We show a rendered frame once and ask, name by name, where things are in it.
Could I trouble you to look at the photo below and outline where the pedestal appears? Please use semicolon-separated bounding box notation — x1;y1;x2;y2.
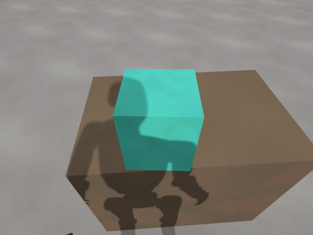
66;70;313;232

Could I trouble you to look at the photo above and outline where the carton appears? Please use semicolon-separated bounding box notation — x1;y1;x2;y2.
113;69;204;171

